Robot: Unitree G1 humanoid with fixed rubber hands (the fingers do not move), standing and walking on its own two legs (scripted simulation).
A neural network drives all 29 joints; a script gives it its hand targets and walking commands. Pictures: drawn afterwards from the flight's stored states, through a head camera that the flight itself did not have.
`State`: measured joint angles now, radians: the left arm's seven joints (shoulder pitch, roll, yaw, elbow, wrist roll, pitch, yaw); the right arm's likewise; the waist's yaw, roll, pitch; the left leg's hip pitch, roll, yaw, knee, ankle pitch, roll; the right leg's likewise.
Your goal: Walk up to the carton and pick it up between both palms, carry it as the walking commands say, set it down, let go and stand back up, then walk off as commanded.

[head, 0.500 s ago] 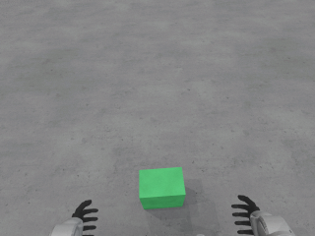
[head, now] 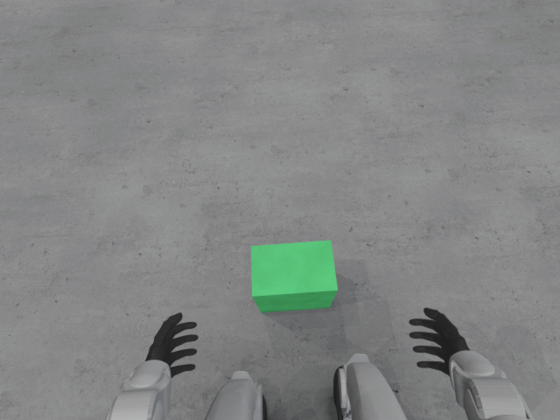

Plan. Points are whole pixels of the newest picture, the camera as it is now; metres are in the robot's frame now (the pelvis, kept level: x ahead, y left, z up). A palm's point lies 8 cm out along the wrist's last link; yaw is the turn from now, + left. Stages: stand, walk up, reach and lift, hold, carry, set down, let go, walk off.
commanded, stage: reach and lift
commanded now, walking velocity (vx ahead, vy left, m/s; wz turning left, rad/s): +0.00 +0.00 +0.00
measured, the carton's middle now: (293, 279) +0.45 +0.00 -0.58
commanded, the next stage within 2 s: none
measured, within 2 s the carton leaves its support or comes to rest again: neither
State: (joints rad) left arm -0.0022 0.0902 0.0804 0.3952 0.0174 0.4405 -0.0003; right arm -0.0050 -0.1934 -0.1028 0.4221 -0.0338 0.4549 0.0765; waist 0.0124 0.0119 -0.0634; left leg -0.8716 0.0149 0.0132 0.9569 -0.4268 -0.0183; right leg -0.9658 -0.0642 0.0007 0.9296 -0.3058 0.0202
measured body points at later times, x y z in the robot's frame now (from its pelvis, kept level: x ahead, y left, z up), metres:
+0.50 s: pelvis -0.04 -0.02 -0.04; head +0.17 -0.03 +0.36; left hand +0.33 +0.19 -0.14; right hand +0.36 -0.22 -0.15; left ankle +0.01 +0.13 -0.68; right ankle +0.07 -0.14 -0.68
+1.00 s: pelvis -0.03 -0.02 -0.06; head +0.26 -0.03 +0.28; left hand +0.46 +0.20 -0.16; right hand +0.49 -0.22 -0.17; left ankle +0.01 +0.13 -0.68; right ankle +0.07 -0.14 -0.68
